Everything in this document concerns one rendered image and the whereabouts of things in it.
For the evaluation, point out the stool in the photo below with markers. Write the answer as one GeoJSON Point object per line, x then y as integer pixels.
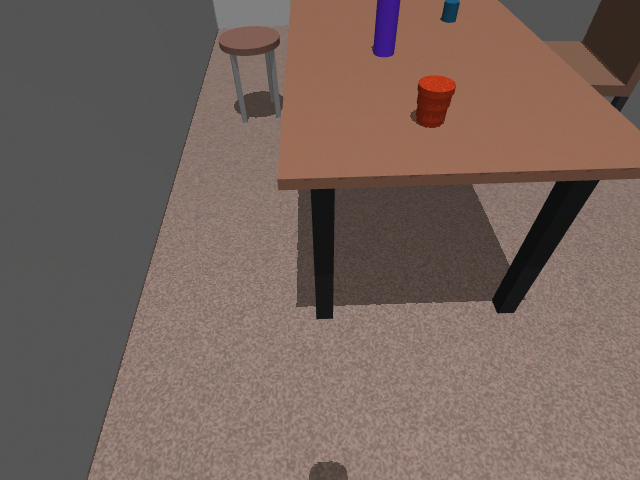
{"type": "Point", "coordinates": [249, 41]}

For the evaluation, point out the chair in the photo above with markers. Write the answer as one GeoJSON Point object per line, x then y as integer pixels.
{"type": "Point", "coordinates": [608, 58]}

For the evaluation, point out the table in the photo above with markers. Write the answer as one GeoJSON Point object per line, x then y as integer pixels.
{"type": "Point", "coordinates": [519, 114]}

